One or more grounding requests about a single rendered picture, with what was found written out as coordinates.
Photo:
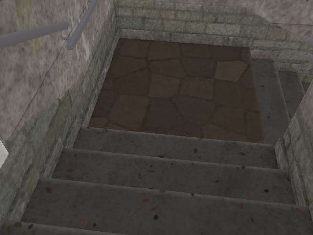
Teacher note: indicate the stairs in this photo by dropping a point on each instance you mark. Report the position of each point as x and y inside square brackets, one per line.
[121, 182]
[279, 94]

